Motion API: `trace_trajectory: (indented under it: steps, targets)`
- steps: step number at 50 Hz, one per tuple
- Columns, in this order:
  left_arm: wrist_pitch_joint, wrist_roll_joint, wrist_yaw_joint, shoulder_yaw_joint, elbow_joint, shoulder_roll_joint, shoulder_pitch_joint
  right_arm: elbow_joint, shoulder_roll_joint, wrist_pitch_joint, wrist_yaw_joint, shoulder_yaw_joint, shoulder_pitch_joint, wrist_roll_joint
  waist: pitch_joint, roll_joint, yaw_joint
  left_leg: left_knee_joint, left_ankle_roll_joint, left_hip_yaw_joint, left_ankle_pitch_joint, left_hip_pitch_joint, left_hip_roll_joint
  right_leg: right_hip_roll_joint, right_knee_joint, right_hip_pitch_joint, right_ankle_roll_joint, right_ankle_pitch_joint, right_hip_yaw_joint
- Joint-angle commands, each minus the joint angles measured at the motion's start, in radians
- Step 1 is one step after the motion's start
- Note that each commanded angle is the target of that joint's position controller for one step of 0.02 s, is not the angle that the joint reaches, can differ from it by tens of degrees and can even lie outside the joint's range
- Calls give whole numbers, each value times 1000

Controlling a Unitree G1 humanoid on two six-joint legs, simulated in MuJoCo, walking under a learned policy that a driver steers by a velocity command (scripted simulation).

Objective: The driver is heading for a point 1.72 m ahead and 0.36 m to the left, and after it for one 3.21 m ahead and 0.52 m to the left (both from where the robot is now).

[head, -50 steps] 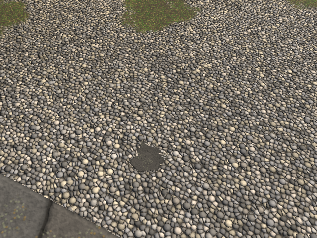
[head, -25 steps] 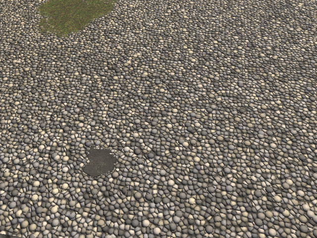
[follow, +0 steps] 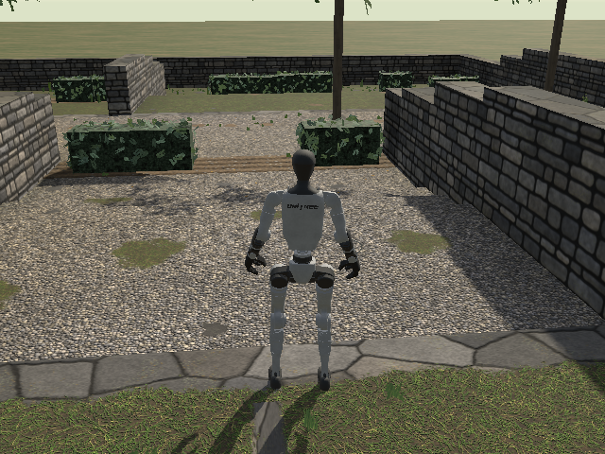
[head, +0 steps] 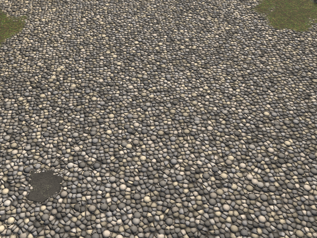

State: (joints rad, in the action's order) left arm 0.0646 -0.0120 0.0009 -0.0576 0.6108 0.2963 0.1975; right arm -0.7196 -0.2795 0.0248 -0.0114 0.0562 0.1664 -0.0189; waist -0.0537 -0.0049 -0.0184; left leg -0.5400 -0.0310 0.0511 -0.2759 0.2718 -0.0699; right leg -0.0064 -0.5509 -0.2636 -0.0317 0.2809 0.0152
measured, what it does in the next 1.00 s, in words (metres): steps on the spot: left foot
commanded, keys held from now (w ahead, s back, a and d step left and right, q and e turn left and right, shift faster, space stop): no key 1.00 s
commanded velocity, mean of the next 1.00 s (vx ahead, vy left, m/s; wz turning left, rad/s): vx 0.00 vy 0.00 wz -0.06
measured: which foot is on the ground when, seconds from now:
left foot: down 0.00-0.00, up 0.02-0.30, down 0.32-1.00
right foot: down 0.00-1.00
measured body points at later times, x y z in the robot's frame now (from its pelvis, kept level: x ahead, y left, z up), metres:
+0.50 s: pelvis -0.01 +0.00 +0.00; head +0.00 +0.00 +0.45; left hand +0.13 +0.24 -0.12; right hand +0.09 -0.27 -0.11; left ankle -0.01 +0.13 -0.73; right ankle -0.01 -0.12 -0.73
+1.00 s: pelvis +0.00 +0.01 +0.00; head +0.01 +0.01 +0.45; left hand +0.06 +0.26 -0.14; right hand +0.06 -0.24 -0.13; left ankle -0.01 +0.13 -0.73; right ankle -0.01 -0.12 -0.73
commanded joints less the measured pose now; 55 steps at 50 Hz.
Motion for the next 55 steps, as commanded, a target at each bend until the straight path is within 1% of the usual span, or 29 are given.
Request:
trace_trajectory:
  steps: [1, 2, 3, 4, 5, 6, 7, 9, 10, 12, 13, 14, 15, 16, 17, 18, 19, 20, 21, 22, 25, 28, 32, 41, 52, 53, 54, 55]
  targets:
    - [-10, 18, 19, -44, -67, 202, 79, 51, -51, -31, 13, -3, 43, 49, 202, 194, -14, -172, 14, -21, -102, 146, -28, -252, 163, 339, 120, -599, 301]
    - [-24, 40, 6, -29, -61, 163, 48, 79, -78, -31, 1, 3, -40, 35, 170, 289, 28, -236, -18, -57, -343, 186, 11, -346, 200, 168, 283, -533, 386]
    - [-41, 47, -3, -18, -68, 127, 22, 72, -139, -24, -8, 21, -63, 18, 121, 214, 44, -334, -32, -83, -346, 189, -1, -311, 230, 130, 308, -433, 364]
    - [-54, 46, -4, -9, -51, 100, 2, 58, -139, -18, -11, 26, -54, 15, 107, 192, 32, -377, -37, -96, -314, 204, -2, -267, 228, 128, 278, -372, 317]
    - [-61, 35, -3, -11, -46, 108, -16, 32, -134, -8, -17, 31, -26, 17, 94, 173, 25, -397, -45, -99, -282, 217, -2, -233, 221, 132, 248, -348, 279]
    - [-66, 25, -1, -9, -40, 105, -38, 24, -136, -2, -20, 34, -12, 22, 82, 164, 19, -405, -54, -111, -239, 214, -8, -227, 212, 123, 238, -397, 264]
    - [-67, 25, 3, -4, -33, 95, -44, 14, -119, -1, -19, 30, 2, 19, 85, 149, 9, -409, -60, -108, -208, 183, -3, -211, 204, 104, 235, -456, 235]
    - [-63, 24, 5, 1, -22, 70, -60, 3, -86, -4, -14, 18, 24, 12, 101, 142, 3, -320, -61, -91, -164, 122, -1, -176, 188, 99, 228, -477, 185]
    - [-59, 23, 5, 1, -16, 67, -59, 4, -75, -6, -12, 11, 10, 12, 101, 145, 14, -262, -60, -81, -156, 101, 3, -170, 180, 103, 229, -470, 180]
    - [-51, 22, 5, 0, 0, 66, -49, 7, -75, -7, -10, 7, -1, 11, 107, 145, 28, -158, -58, -70, -143, 61, 12, -177, 170, 113, 242, -435, 205]
    - [-48, 19, 5, 2, 7, 62, -55, 2, -76, -8, -8, 6, 11, 10, 110, 141, 23, -89, -54, -65, -101, 27, 15, -178, 167, 107, 241, -399, 217]
    - [-47, 15, 5, 5, 15, 54, -66, -9, -68, -11, -7, 3, 35, 13, 109, 130, 3, 17, -44, -56, -7, -31, 21, -166, 161, 86, 226, -344, 213]
    - [-49, 10, 4, 9, 31, 43, -54, -14, -72, -14, -4, -1, 50, 26, 103, 105, -9, 127, -29, -67, 149, -104, 15, -148, 166, 51, 190, -264, 208]
    - [-57, 19, 3, 11, 45, 32, -25, -11, -107, -17, -6, 2, 57, 40, 109, 59, 6, 130, -10, -121, 283, -163, -26, -110, 153, 21, 142, -159, 194]
    - [-62, 29, -1, 5, 47, 43, 13, -13, -177, -18, -8, 17, 40, 34, 87, -48, 60, 79, 26, -122, 289, -135, -43, -50, 158, 6, 105, -62, 143]
    - [-60, 34, 0, 6, 54, 47, -12, -20, -155, -22, -3, 17, 28, 26, 70, -92, 40, 94, 57, -127, 139, -51, -32, -12, 147, 47, 72, -11, 95]
    - [-56, 31, 4, 2, 58, 59, -40, -18, -117, -27, 1, 7, 19, 29, 47, -78, 25, 118, 56, -130, 68, -17, -25, -7, 125, 61, 59, -9, 86]
    - [-52, 29, 10, 1, 60, 48, -50, -25, -104, -32, 0, 2, 14, 34, 45, -76, 26, 128, 44, -129, 50, -3, -21, -10, 115, 70, 60, -27, 82]
    - [-45, 27, 14, 2, 63, 41, -50, -27, -95, -39, -1, -2, 12, 33, 37, -80, 24, 129, 35, -125, 61, -3, -15, -11, 110, 65, 63, -57, 85]
    - [-42, 27, 16, 1, 70, 38, -40, -32, -88, -45, -3, -5, 20, 32, 39, -69, 24, 125, 30, -121, 64, -8, -12, -10, 108, 63, 63, -77, 82]
    - [-43, 25, 20, -1, 93, 30, -25, -46, -87, -50, -10, -9, 43, 29, 42, -34, 18, 115, 29, -114, 59, -17, -4, -11, 108, 61, 61, -100, 81]
    - [-45, 21, 24, -3, 117, 28, -12, -54, -84, -48, -15, -13, 48, 28, 41, -13, 16, 109, 32, -111, 65, -23, 2, -12, 105, 58, 55, -122, 79]
    - [-46, 20, 30, -6, 155, 30, 13, -71, -76, -47, -17, -18, 57, 26, 38, 6, 15, 106, 37, -106, 77, -29, 10, -13, 104, 61, 46, -145, 76]
    - [-46, 16, 44, -7, 244, 31, 52, -127, -59, -44, -16, -23, 70, 23, 29, 4, 19, 116, 41, -95, 108, -35, 26, -16, 105, 82, 35, -186, 70]
    - [-46, 14, 52, -1, 348, 15, 77, -200, -49, -39, -19, -25, 93, 20, 16, 1, 20, 134, 47, -90, 128, -42, 37, -13, 115, 93, 26, -195, 53]
    - [-44, 13, 53, 2, 365, 5, 96, -215, -46, -37, -21, -25, 114, 19, 39, -6, 20, 143, 53, -84, 21, -51, 45, 3, 109, 100, 28, -98, 34]
    - [-43, 5, 54, -1, 374, 8, 102, -221, -66, -32, -24, -17, 123, 11, 25, -25, 16, 149, 75, -92, -171, -40, 51, 35, 70, 68, 38, 80, -1]
    - [-47, 1, 54, -3, 369, 11, 92, -220, -88, -29, -27, -10, 127, 5, -16, -55, 10, 179, 107, -140, -371, -12, 25, 53, 30, -3, 50, 239, -20]
Velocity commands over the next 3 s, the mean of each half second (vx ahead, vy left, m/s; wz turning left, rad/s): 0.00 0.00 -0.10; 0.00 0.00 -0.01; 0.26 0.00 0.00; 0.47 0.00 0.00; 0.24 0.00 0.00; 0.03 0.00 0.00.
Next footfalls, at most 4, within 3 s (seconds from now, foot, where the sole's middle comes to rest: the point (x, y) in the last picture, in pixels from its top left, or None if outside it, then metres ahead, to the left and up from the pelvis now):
0.32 left None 0.03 0.13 -0.77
1.72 left None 0.33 0.09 -0.77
2.22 right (195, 203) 0.67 -0.15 -0.91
2.54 left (146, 196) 0.71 0.09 -0.91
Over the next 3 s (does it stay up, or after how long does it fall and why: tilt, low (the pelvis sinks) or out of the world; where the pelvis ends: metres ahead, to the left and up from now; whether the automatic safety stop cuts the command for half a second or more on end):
stays up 0.66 -0.04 -0.14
